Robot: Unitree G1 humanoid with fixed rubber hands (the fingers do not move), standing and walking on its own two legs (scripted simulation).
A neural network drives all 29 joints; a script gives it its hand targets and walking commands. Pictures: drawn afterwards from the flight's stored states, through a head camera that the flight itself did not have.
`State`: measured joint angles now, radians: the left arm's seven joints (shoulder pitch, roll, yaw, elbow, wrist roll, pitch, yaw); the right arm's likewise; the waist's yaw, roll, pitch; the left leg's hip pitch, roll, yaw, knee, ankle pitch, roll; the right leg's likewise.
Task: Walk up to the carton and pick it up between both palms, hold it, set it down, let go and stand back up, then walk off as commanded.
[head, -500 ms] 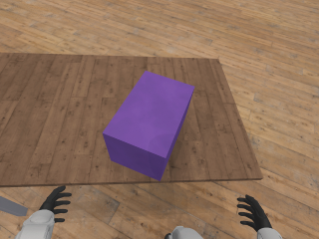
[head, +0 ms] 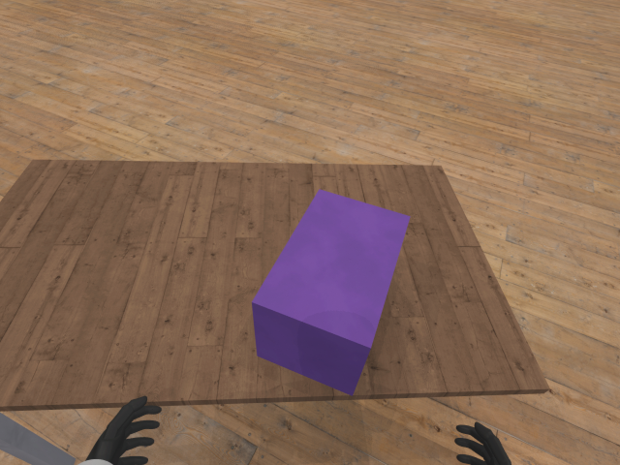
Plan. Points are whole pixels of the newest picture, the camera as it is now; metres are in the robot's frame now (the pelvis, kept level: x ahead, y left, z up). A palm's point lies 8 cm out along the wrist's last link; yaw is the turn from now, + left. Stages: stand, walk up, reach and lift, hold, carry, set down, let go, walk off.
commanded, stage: reach and lift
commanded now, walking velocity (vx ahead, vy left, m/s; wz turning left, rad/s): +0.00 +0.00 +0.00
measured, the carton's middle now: (334, 285) +0.42 -0.05 -0.06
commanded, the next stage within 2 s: none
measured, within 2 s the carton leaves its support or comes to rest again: neither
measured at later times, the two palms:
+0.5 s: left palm (102, 458) +0.16 +0.24 -0.04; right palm (487, 459) +0.15 -0.22 -0.03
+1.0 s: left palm out of the picture +0.14 +0.24 -0.01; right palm out of the picture +0.14 -0.17 +0.01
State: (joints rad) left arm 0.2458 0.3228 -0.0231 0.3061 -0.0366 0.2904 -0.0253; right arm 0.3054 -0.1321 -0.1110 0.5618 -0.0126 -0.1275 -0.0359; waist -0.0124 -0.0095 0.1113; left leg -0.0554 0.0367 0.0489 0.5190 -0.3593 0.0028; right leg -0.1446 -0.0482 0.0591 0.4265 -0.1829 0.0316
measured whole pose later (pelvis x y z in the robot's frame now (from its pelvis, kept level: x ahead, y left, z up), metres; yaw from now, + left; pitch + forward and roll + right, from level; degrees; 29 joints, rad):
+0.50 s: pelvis +0.02 -0.01 +0.01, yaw +1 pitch -6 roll -2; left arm 0.37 0.39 0.00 0.19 -0.13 0.06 -0.14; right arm 0.43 -0.04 -0.02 0.33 0.07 -0.22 -0.18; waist 0.03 -0.02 0.14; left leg 0.02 0.06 0.03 0.42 -0.33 -0.02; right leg -0.06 -0.03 0.03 0.32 -0.16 0.06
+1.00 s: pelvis -0.01 -0.01 +0.00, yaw +2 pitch -10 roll -3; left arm 0.35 0.43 -0.06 0.11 -0.20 -0.07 -0.19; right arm 0.50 0.08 0.05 0.09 0.09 -0.20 -0.32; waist 0.07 -0.02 0.16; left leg -0.02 0.07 0.01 0.55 -0.36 0.00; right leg -0.06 -0.01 0.03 0.38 -0.16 0.00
